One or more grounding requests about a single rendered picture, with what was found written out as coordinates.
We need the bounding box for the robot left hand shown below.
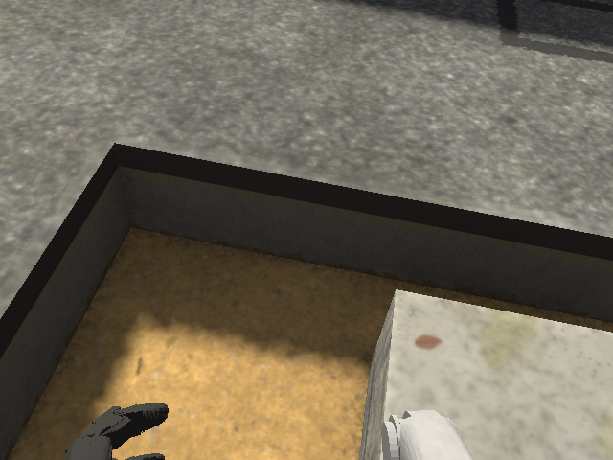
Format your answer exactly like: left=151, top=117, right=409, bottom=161
left=65, top=402, right=169, bottom=460

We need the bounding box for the robot right thigh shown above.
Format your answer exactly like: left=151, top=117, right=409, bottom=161
left=381, top=410, right=474, bottom=460

